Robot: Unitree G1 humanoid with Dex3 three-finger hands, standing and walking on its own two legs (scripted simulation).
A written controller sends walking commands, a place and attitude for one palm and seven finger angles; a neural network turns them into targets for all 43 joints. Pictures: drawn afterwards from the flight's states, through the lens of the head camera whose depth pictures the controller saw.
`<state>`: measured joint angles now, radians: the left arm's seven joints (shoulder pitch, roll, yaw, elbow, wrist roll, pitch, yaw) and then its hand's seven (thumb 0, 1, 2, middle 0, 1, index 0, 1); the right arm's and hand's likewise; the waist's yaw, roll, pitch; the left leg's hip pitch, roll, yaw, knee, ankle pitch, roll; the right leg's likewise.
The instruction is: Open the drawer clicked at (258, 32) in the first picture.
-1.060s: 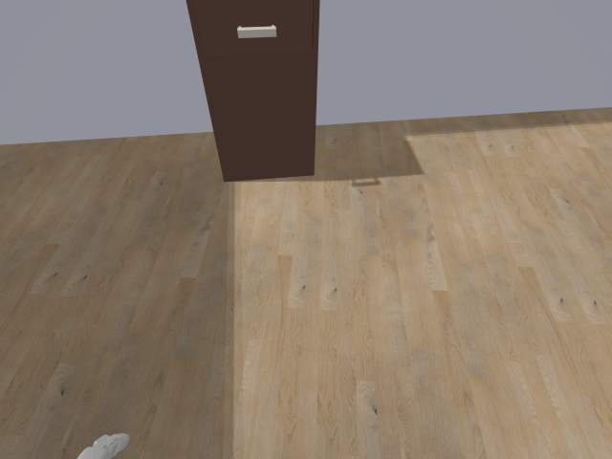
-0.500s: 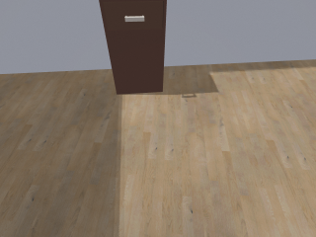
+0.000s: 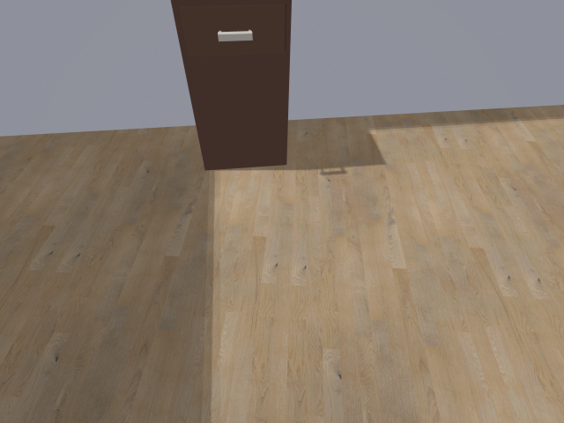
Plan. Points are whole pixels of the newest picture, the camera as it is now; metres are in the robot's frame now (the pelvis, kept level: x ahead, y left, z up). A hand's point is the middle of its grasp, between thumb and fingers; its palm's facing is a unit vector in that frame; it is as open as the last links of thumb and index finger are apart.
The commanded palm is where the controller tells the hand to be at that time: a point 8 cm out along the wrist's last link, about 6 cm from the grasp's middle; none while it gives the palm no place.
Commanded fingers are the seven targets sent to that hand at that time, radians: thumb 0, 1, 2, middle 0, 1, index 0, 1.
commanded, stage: look at it before walking up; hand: left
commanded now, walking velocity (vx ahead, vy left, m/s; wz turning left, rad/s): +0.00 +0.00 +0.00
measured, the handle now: (235, 34) +1.48 +0.27 -0.06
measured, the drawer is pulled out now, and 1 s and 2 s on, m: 0.00 0.00 0.00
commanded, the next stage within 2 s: walk to a spot facing it in 0.38 s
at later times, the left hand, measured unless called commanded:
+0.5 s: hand out of the picture +0.08 +0.25 -0.16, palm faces -0.03 -0.94 -0.34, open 7.4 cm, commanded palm none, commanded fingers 0.00 0.90 0.90 -0.20 -0.30 -0.20 -0.30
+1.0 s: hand out of the picture +0.08 +0.21 -0.20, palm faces -0.05 -0.99 -0.13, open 7.4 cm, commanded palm none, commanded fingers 0.00 0.90 0.90 -0.20 -0.30 -0.20 -0.30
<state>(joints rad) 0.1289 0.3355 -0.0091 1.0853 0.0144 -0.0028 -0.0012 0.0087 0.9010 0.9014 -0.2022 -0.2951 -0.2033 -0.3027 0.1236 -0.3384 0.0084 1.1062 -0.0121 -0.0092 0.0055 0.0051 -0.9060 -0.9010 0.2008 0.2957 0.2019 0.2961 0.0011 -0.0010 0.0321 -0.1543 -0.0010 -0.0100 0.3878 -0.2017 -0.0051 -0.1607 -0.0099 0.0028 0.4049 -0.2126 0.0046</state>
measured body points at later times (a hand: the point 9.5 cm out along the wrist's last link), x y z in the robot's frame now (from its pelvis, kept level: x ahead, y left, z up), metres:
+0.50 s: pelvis +0.01 +0.00 +0.00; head +0.01 +0.00 +0.45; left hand +0.08 +0.30 -0.13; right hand +0.09 -0.29 -0.13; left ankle +0.01 +0.12 -0.74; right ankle +0.01 -0.12 -0.74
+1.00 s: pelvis +0.13 +0.03 -0.02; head +0.15 +0.06 +0.43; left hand +0.08 +0.26 -0.19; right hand +0.07 -0.20 -0.16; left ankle +0.01 +0.12 -0.74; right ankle +0.05 -0.10 -0.67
